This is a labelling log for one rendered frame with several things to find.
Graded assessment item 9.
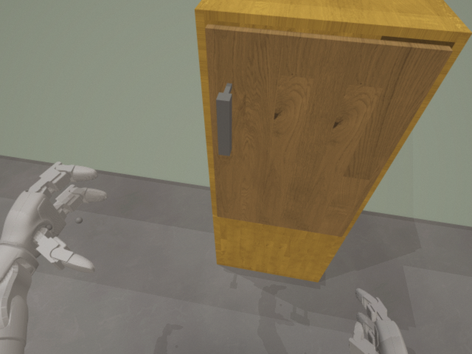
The right robot hand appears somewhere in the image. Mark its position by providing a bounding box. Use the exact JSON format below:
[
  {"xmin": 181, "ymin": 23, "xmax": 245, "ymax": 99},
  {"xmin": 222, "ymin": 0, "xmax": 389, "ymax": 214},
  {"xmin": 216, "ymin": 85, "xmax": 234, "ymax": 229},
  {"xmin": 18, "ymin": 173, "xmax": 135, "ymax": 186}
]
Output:
[{"xmin": 349, "ymin": 288, "xmax": 408, "ymax": 354}]

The handle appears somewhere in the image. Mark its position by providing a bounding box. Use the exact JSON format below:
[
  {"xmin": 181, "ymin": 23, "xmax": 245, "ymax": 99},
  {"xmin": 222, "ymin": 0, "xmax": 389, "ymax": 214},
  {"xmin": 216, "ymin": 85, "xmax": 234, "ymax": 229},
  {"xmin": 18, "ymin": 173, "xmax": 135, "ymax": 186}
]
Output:
[{"xmin": 216, "ymin": 83, "xmax": 232, "ymax": 156}]

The left robot hand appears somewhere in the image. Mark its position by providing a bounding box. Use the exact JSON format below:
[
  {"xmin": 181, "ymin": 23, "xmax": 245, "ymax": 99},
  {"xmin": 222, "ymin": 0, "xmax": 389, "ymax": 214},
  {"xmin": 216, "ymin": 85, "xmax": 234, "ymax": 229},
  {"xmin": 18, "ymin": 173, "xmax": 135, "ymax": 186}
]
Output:
[{"xmin": 0, "ymin": 162, "xmax": 108, "ymax": 273}]

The cupboard door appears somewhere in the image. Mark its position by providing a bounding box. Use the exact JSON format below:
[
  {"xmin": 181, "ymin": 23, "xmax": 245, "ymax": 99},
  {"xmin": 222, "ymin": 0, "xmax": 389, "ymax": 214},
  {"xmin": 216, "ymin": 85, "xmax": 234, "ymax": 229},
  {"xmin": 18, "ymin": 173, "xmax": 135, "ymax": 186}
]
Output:
[{"xmin": 205, "ymin": 24, "xmax": 453, "ymax": 237}]

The robot left forearm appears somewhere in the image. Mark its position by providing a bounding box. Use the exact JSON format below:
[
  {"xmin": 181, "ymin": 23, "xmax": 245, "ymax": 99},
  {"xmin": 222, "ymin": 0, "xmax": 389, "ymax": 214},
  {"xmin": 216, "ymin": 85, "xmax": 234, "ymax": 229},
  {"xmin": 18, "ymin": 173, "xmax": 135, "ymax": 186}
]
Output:
[{"xmin": 0, "ymin": 244, "xmax": 39, "ymax": 354}]

